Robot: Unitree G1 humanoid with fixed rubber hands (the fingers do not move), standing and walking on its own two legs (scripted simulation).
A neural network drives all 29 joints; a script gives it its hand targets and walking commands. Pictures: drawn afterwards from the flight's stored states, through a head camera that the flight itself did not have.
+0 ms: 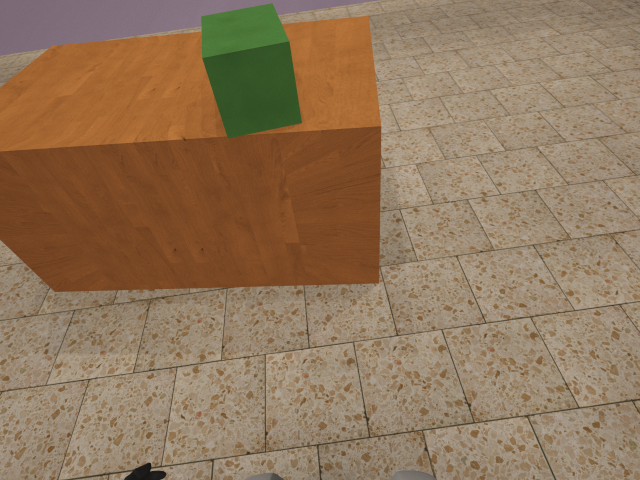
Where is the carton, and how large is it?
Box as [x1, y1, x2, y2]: [201, 3, 301, 137]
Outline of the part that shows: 272,3 201,16 202,58 228,137 301,122 289,42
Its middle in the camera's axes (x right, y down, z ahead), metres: -0.19 -0.45 +1.04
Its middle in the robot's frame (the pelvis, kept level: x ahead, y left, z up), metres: +1.09 +0.16 +0.03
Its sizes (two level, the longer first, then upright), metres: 0.288 0.196 0.205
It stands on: a pedestal, 0.67 m high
